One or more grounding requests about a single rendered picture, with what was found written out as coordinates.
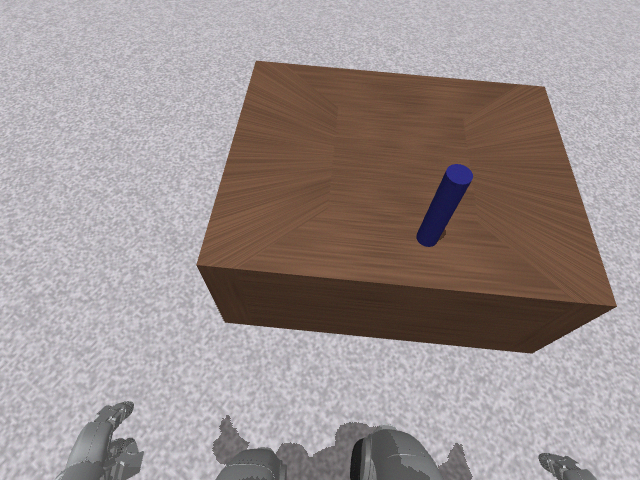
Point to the right robot hand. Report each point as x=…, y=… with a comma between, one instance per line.
x=564, y=468

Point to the can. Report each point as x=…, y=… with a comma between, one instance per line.
x=453, y=186

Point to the left robot arm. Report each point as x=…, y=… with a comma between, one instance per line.
x=83, y=471

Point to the left robot hand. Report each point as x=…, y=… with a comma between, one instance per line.
x=120, y=458

